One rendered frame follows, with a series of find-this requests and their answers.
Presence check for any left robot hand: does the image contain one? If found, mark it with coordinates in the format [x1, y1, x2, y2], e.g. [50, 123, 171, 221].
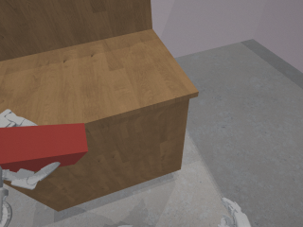
[0, 109, 61, 190]

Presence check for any right robot hand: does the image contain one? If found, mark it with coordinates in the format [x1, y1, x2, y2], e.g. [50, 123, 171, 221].
[218, 198, 252, 227]

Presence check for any table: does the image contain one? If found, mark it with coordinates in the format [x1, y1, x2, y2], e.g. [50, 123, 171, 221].
[0, 0, 199, 212]

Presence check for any sponge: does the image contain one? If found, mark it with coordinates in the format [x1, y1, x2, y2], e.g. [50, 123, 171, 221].
[0, 123, 88, 173]

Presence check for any left robot forearm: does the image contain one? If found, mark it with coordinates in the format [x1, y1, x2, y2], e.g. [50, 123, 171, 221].
[0, 187, 12, 227]

